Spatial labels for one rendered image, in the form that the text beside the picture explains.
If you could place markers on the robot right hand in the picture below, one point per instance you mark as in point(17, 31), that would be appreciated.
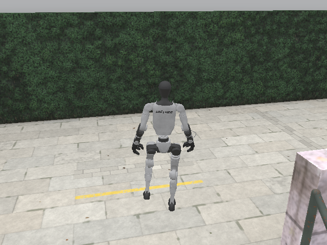
point(187, 144)

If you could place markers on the right robot foot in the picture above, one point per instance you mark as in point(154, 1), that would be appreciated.
point(171, 206)

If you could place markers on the robot left upper arm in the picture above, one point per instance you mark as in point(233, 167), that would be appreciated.
point(145, 116)

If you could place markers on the robot right upper arm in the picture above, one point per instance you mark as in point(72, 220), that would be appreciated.
point(183, 118)

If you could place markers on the robot right thigh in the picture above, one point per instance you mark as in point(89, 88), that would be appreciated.
point(175, 156)

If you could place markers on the left robot forearm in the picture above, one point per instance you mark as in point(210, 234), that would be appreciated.
point(138, 136)

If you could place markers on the right robot forearm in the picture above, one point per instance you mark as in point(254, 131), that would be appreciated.
point(188, 135)

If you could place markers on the robot left hand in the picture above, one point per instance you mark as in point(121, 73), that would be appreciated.
point(134, 147)

